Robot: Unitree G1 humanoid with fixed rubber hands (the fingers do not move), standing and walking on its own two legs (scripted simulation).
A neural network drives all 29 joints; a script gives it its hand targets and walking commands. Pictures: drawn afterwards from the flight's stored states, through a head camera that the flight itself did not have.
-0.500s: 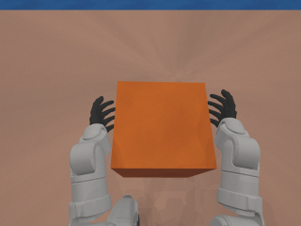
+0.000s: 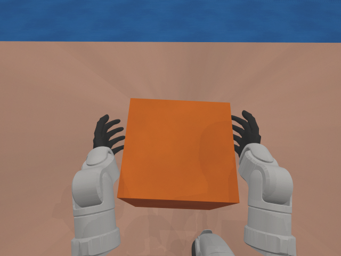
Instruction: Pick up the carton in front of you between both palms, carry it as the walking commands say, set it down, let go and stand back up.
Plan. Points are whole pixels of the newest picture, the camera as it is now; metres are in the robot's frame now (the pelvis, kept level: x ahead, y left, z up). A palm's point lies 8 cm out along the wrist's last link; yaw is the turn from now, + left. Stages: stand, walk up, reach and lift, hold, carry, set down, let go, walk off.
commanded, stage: carry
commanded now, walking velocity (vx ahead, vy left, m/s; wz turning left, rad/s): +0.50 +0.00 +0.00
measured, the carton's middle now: (175, 162) +0.33 -0.01 +0.01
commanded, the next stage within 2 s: none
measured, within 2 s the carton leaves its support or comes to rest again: neither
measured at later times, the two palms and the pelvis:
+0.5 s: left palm (120, 65) +0.65 +0.14 +0.06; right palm (217, 60) +0.67 -0.17 +0.05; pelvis +0.33 -0.03 -0.03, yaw +1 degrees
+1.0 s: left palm (125, 20) +0.98 +0.15 +0.03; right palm (199, 17) +0.97 -0.16 +0.04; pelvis +0.66 +0.00 -0.06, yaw +0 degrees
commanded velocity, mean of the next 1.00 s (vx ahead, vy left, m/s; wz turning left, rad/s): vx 0.50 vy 0.00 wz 0.00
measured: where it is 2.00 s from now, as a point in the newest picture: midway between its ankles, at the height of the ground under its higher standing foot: (166, 107)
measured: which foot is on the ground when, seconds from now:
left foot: down 0.00-0.14, up 0.16-0.62, down 0.64-1.00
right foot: up 0.00-0.12, down 0.14-0.62, up 0.64-1.00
